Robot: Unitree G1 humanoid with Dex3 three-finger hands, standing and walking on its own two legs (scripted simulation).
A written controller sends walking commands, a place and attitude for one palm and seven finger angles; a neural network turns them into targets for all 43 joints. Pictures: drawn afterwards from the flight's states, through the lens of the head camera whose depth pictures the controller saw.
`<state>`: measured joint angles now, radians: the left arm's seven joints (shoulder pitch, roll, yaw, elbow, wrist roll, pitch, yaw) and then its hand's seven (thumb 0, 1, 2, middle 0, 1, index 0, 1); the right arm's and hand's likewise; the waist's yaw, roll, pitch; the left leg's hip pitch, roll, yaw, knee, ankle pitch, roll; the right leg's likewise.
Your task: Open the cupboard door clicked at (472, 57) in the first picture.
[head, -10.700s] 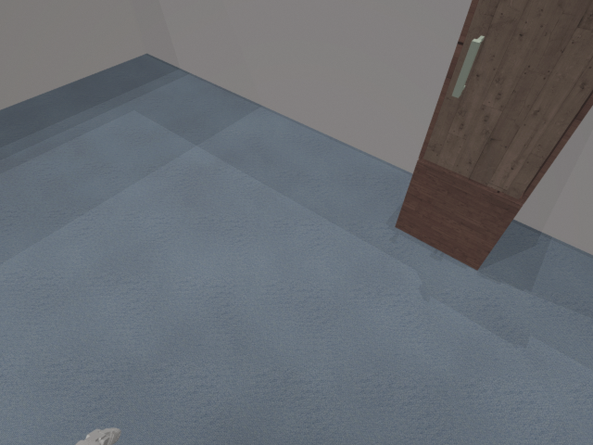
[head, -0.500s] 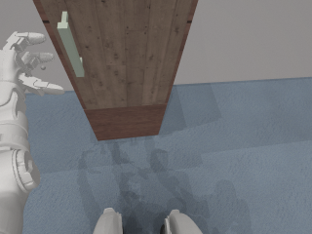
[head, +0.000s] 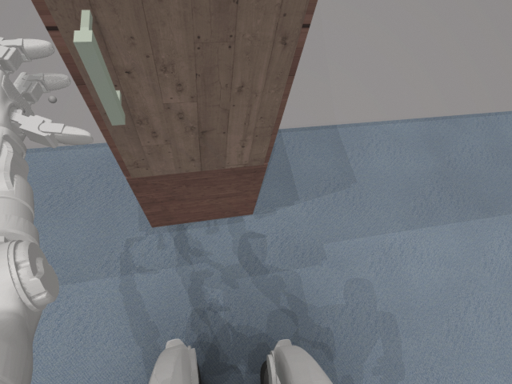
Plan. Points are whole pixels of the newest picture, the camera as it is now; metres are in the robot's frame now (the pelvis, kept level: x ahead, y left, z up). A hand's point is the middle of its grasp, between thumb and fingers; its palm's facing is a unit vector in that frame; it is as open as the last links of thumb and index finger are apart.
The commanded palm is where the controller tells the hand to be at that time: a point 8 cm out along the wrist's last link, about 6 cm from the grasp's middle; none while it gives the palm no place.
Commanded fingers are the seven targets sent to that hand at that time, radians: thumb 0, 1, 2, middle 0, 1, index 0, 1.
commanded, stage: move the hooked fingers beside the handle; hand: left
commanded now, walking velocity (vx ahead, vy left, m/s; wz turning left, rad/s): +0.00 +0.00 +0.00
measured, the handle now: (103, 74) +0.56 +0.19 +0.08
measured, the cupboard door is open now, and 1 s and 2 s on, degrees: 0 0 0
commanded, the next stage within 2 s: slide the fingers in behind the handle in 0.44 s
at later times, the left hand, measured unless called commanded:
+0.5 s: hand (53, 102) +0.50 +0.24 +0.09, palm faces +0.09 -1.00 +0.00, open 14.0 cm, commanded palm +0.48 +0.28 +0.08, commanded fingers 0.00 -0.50 0.30 -0.30 -1.20 -0.30 -1.20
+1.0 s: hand (83, 99) +0.51 +0.21 +0.08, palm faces +0.08 -1.00 +0.00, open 14.0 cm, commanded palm +0.49 +0.25 +0.08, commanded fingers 0.00 -0.50 0.30 -0.30 -1.20 -0.30 -1.20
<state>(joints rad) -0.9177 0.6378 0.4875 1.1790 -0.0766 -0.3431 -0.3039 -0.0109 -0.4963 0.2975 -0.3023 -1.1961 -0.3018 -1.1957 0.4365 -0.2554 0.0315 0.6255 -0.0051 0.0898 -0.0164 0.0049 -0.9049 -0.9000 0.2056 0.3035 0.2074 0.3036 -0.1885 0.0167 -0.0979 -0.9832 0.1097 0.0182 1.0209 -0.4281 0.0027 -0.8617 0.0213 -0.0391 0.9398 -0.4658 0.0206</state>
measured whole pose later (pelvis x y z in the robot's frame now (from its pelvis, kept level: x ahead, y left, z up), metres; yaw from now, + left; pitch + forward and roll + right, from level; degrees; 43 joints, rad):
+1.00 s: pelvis -0.01 +0.00 +0.00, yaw +0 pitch +22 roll -4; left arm -0.96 0.56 0.43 1.20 -0.06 -0.37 -0.21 -0.01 -0.50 0.30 -0.30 -1.20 -0.30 -1.20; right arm 0.41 -0.26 0.03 0.63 -0.01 0.07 0.00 0.00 -0.91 -0.90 0.20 0.30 0.21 0.30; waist -0.20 0.02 -0.10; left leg -0.99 0.10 0.01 1.04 -0.42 0.00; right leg -0.87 0.02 -0.04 0.97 -0.47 0.02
